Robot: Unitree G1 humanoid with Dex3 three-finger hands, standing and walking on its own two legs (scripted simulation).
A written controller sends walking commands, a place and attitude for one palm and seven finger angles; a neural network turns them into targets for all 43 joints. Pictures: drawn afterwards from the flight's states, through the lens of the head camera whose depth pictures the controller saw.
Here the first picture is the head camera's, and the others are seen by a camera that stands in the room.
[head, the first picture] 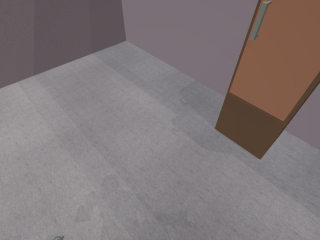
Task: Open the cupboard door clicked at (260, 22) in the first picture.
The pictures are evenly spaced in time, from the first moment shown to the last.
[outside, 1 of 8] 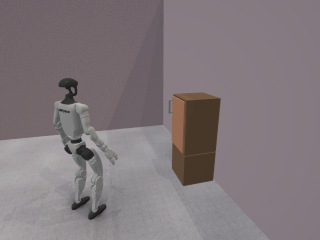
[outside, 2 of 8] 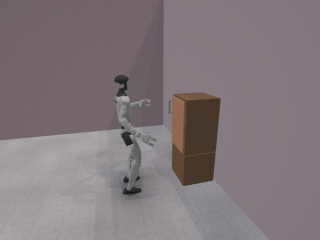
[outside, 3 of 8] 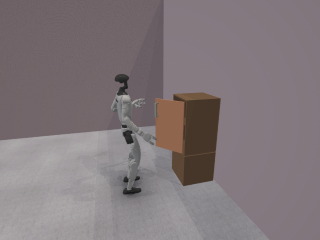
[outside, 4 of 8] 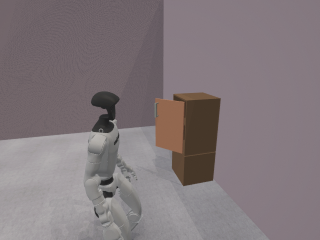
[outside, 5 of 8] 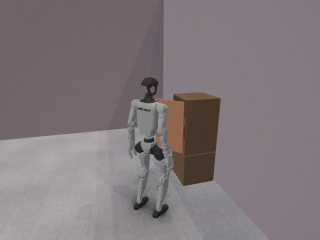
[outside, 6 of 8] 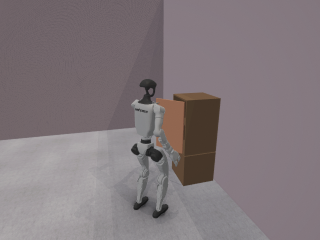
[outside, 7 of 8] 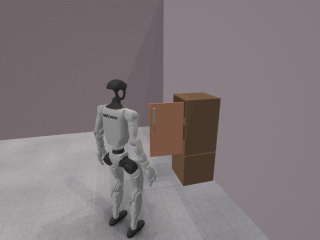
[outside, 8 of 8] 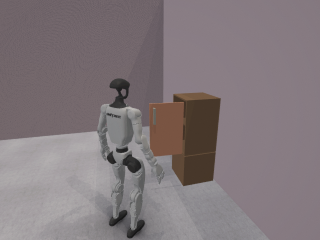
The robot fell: no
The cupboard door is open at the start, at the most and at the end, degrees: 0 88 86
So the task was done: yes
